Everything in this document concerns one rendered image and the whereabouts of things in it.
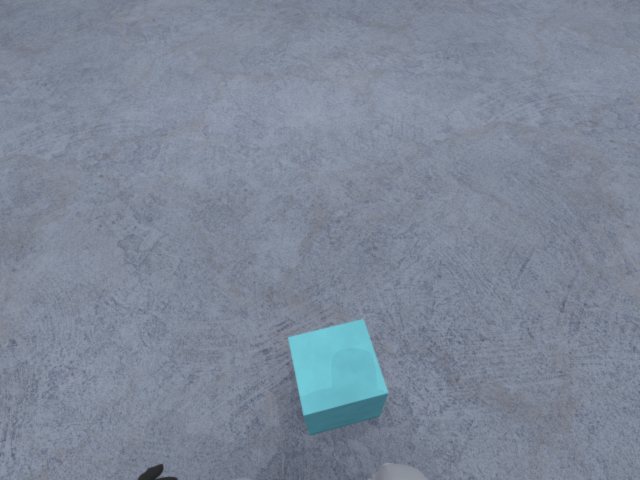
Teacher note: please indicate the carton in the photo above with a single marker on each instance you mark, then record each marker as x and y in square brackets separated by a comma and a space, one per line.
[338, 376]

